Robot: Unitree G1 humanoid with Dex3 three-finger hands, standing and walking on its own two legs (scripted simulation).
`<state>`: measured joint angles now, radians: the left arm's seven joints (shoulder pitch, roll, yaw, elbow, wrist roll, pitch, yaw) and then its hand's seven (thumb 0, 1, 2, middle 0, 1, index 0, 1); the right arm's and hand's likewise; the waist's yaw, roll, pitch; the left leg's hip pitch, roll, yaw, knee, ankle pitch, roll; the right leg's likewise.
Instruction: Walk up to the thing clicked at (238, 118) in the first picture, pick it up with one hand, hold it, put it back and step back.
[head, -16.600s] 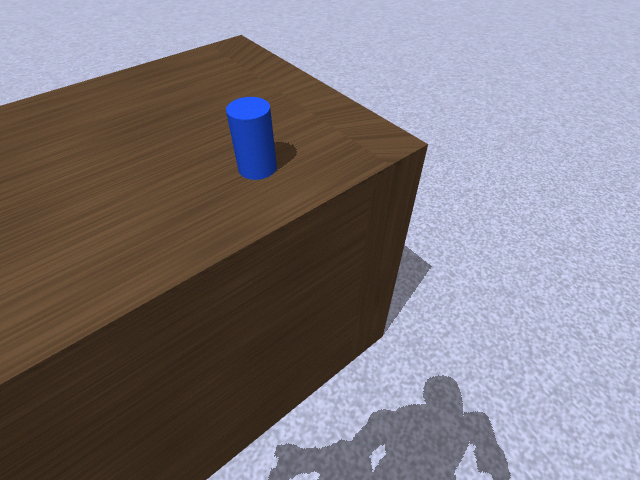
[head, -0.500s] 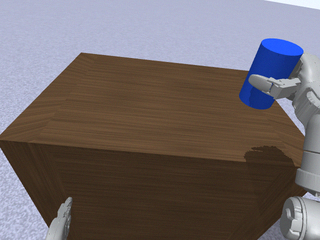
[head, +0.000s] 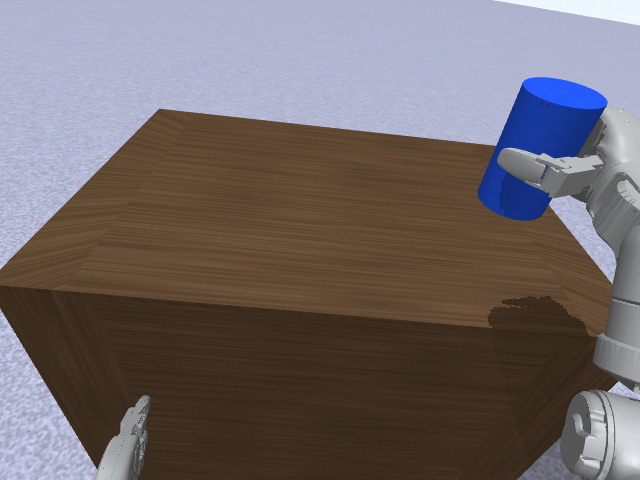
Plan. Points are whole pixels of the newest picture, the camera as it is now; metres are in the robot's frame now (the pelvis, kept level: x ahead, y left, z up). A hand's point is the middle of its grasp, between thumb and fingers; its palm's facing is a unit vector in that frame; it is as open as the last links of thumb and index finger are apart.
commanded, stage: hold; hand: right
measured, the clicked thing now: (534, 151) +0.35 -0.17 +0.32
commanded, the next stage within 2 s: crouch in 1.88 s
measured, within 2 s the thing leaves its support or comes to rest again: neither
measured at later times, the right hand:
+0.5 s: hand (536, 156) +0.34 -0.17 +0.32, palm faces +0.10 +0.99 -0.01, open 10.3 cm
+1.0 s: hand (535, 162) +0.34 -0.17 +0.31, palm faces +0.12 +0.99 +0.00, open 10.3 cm
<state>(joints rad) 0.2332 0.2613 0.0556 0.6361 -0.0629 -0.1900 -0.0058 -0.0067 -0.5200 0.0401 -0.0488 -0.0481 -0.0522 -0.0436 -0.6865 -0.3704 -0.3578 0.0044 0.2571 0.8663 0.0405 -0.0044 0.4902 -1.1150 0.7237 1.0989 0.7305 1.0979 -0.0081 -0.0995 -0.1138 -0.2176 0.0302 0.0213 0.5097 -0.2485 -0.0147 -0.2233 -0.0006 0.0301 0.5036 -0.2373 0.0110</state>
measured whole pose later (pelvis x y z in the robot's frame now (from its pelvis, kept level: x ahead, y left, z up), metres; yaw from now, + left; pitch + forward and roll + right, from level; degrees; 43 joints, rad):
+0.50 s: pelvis +0.00 +0.00 +0.00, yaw +0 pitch -3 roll +0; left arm 0.22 0.25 0.06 0.66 -0.06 -0.19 0.00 -0.01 -0.52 0.04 -0.05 -0.05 -0.06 -0.05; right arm -0.64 -0.35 -0.34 -0.05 0.26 0.84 0.04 0.00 0.49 -1.12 0.72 1.10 0.73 1.10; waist -0.01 -0.10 -0.10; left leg -0.21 0.03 0.02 0.50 -0.24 -0.01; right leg -0.21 0.00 0.03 0.50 -0.23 0.01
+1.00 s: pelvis -0.01 +0.00 +0.00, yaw +0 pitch -3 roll +0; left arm 0.23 0.26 0.05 0.63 -0.06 -0.20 0.00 -0.01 -0.52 0.04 -0.05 -0.05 -0.06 -0.05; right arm -0.64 -0.35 -0.36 -0.02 0.26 0.84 0.03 0.00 0.49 -1.12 0.72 1.10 0.73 1.10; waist 0.00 -0.10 -0.09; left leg -0.21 0.03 0.02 0.50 -0.24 -0.01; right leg -0.22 0.00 0.03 0.50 -0.23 0.01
